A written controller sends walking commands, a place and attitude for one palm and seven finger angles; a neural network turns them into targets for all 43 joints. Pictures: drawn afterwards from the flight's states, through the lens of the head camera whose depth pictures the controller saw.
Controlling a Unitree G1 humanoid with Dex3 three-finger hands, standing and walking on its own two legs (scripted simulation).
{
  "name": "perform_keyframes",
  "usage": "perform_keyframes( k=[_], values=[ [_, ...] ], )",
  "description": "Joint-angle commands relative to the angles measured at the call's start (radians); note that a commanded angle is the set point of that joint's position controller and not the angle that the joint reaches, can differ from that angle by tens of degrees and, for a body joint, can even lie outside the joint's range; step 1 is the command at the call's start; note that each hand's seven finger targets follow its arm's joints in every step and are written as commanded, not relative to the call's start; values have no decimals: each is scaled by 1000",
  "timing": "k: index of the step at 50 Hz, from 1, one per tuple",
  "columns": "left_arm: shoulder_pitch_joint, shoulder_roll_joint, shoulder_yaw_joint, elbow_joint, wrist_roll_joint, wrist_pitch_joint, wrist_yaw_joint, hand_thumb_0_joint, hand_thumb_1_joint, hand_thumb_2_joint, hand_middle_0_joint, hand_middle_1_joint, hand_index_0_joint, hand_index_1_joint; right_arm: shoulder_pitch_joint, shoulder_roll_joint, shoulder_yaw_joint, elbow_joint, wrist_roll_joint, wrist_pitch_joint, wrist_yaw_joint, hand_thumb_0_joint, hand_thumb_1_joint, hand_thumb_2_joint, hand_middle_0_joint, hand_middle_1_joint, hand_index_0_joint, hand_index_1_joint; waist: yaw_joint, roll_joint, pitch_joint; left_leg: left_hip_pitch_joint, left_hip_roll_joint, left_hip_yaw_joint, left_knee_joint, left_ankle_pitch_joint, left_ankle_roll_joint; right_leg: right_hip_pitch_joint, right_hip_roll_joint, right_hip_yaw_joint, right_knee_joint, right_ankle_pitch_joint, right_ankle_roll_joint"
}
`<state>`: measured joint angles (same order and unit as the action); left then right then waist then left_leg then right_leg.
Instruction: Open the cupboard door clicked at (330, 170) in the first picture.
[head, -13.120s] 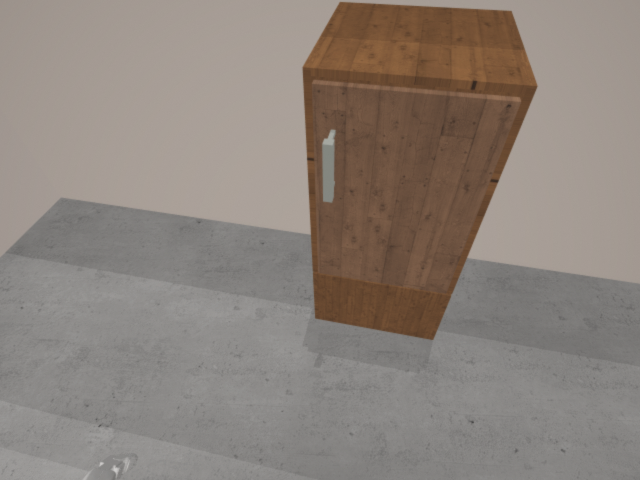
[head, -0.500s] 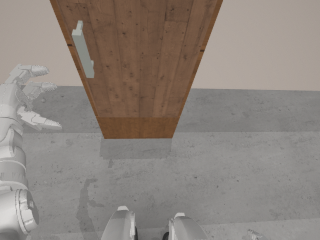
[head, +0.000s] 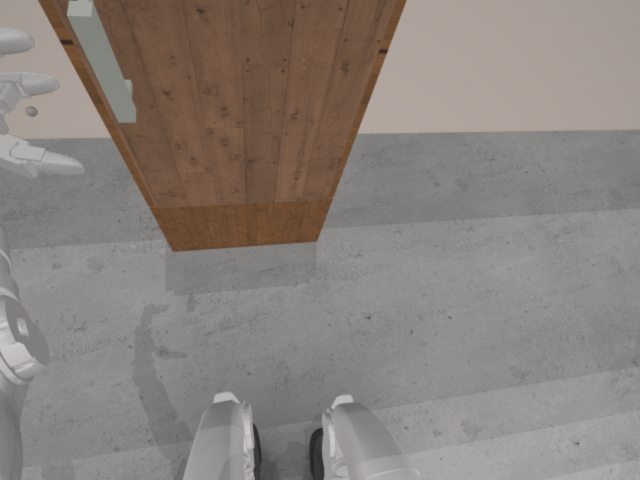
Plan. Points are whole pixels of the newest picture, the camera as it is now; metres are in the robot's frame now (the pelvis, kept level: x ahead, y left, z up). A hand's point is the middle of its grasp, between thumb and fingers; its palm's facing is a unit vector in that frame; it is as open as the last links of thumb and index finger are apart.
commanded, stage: move the hooked fingers beside the handle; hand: left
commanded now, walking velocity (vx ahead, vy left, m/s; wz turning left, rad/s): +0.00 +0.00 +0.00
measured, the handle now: (108, 57) +0.60 +0.22 +0.07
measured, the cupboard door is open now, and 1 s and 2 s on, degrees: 0 0 0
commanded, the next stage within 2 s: slide the fingers in behind the handle in 1.02 s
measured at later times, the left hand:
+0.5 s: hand (41, 92) +0.55 +0.28 +0.05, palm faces +0.08 -1.00 -0.03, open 14.0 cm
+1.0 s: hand (47, 89) +0.55 +0.27 +0.07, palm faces +0.08 -1.00 -0.02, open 14.0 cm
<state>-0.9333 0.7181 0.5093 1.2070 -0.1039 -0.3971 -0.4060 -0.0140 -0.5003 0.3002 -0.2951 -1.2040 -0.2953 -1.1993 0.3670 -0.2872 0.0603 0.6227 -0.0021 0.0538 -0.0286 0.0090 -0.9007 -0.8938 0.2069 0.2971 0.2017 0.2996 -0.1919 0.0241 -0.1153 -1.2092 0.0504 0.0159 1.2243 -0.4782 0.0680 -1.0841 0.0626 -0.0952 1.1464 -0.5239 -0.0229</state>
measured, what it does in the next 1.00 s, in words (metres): stands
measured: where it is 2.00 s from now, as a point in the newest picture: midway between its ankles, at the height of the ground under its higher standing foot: outside the picture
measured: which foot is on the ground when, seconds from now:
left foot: down 0.00-1.00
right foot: down 0.00-1.00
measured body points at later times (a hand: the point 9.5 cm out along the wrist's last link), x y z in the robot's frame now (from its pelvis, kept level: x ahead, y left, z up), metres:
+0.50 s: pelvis +0.01 +0.00 -0.01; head +0.20 +0.05 +0.40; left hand +0.54 +0.34 +0.06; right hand -0.03 -0.26 -0.09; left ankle +0.04 +0.08 -0.63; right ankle +0.01 -0.12 -0.63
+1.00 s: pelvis +0.00 +0.00 +0.00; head +0.18 +0.05 +0.41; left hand +0.54 +0.32 +0.07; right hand +0.00 -0.27 -0.09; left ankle +0.04 +0.08 -0.63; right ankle +0.01 -0.12 -0.63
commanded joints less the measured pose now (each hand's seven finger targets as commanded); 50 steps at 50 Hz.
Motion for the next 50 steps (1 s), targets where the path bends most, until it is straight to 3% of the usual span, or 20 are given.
perform_keyframes(
  k=[1,3,5,7,8,11,16,19,22,26,29,30,31,32,34,38,42,45,48,50],
  values=[
    [-431,313,13,-109,-4,-18,1,0,-500,300,-300,-1200,-300,-1200,193,-221,-64,-39,-2,1,-18,0,-900,-900,200,300,200,300,-26,191,-459,566,18,-154,-117,364,-30,-26,6,43,-135,212,-1],
    [-478,362,22,-94,11,-3,5,0,-500,300,-300,-1200,-300,-1200,202,-224,-55,-46,-1,2,-22,0,-900,-900,200,300,200,300,-38,180,-450,503,15,-142,-100,344,-21,-4,6,49,-132,215,1],
    [-528,423,50,-139,28,-17,10,0,-500,300,-300,-1200,-300,-1200,216,-228,-53,-47,-10,3,-22,0,-900,-900,200,300,200,300,-30,243,-520,551,19,-152,-88,397,-28,-15,8,46,-110,234,-5],
    [-559,418,42,-168,37,-32,15,0,-500,300,-300,-1200,-300,-1200,226,-227,-54,-41,-16,6,-16,0,-900,-900,200,300,200,300,-32,299,-565,621,25,-169,-81,449,-39,-58,9,40,-101,242,-9],
    [-595,383,12,-172,37,-35,16,0,-500,300,-300,-1200,-300,-1200,226,-223,-53,-35,-18,6,-11,0,-900,-900,200,300,200,300,-51,300,-565,627,27,-176,-74,446,-38,-78,12,37,-100,236,-7],
    [-615,403,27,-129,39,-18,17,0,-500,300,-300,-1200,-300,-1200,248,-230,-50,-29,-19,15,-11,0,-900,-900,200,300,200,300,-68,281,-553,621,32,-183,-68,459,-36,-85,15,31,-100,248,-5],
    [-499,425,35,-75,59,51,-1,0,-500,300,-300,-1200,-300,-1200,267,-230,-42,-56,-18,36,-8,0,-900,-900,200,300,200,300,-38,277,-562,585,26,-166,-62,500,-31,-48,15,26,-92,289,-3],
    [-477,478,87,-172,49,35,-3,0,-500,300,-300,-1200,-300,-1200,271,-227,-47,-69,-22,38,-4,0,-900,-900,200,300,200,300,-11,290,-613,596,26,-159,-61,553,-30,11,17,33,-87,343,-5],
    [-512,501,124,-290,27,-2,-1,0,-500,300,-300,-1200,-300,-1200,267,-225,-59,-61,-23,36,1,0,-900,-900,200,300,200,300,-10,302,-672,651,32,-161,-68,583,-34,41,22,39,-101,363,-3],
    [-521,457,114,-291,14,-17,3,0,-500,300,-300,-1200,-300,-1200,272,-220,-66,-29,-21,32,11,0,-900,-900,200,300,200,300,-20,319,-645,712,35,-179,-83,597,-41,8,26,31,-119,339,-6],
    [-480,337,22,-232,17,13,-10,0,-500,300,-300,-1200,-300,-1200,274,-211,-66,-23,-18,36,14,0,-900,-900,200,300,200,300,-31,330,-579,730,34,-177,-98,603,-39,-23,23,28,-139,327,-6],
    [-437,321,11,-192,24,29,-12,0,-500,300,-300,-1200,-300,-1200,275,-214,-67,-21,-16,43,13,0,-900,-900,200,300,200,300,-25,315,-550,735,36,-180,-108,595,-44,-41,23,21,-146,306,-6],
    [-439,253,-46,-159,22,43,-17,0,-500,300,-300,-1200,-300,-1200,266,-211,-66,-23,-15,43,13,0,-900,-900,200,300,200,300,-46,296,-501,714,35,-179,-112,555,-41,-67,24,19,-154,289,-5],
    [-429,247,-48,-121,20,55,-17,0,-500,300,-300,-1200,-300,-1200,268,-215,-65,-23,-15,45,10,0,-900,-900,200,300,200,300,-57,250,-460,678,35,-180,-117,506,-37,-73,23,15,-158,272,-4],
    [-435,259,-40,-84,11,57,-16,0,-500,300,-300,-1200,-300,-1200,263,-218,-59,-32,-11,42,3,0,-900,-900,200,300,200,300,-61,222,-420,620,27,-170,-116,458,-28,-66,22,19,-156,265,-7],
    [-526,315,-6,-160,6,-1,12,0,-500,300,-300,-1200,-300,-1200,245,-220,-59,-40,-20,32,0,0,-900,-900,200,300,200,300,-60,227,-475,594,23,-161,-94,443,-28,-48,19,32,-136,261,-8],
    [-541,386,49,-243,27,-65,45,0,-500,300,-300,-1200,-300,-1200,237,-217,-64,-38,-26,27,10,0,-900,-900,200,300,200,300,-26,326,-579,693,27,-171,-83,537,-46,-38,20,37,-115,288,-15],
    [-517,356,30,-211,37,-50,47,0,-500,300,-300,-1200,-300,-1200,235,-213,-63,-38,-21,36,15,0,-900,-900,200,300,200,300,-24,332,-589,717,30,-177,-87,558,-50,-40,19,32,-113,292,-12],
    [-488,383,39,-144,40,-1,36,0,-500,300,-300,-1200,-300,-1200,233,-219,-55,-47,-14,43,9,0,-900,-900,200,300,200,300,-33,250,-539,600,21,-154,-87,467,-31,17,19,37,-124,292,-3],
    [-490,360,13,-136,41,10,25,0,-500,300,-300,-1200,-300,-1200,231,-217,-52,-52,-9,46,4,0,-900,-900,200,300,200,300,-35,264,-533,606,21,-155,-89,461,-32,-2,19,38,-124,286,-3]
  ],
)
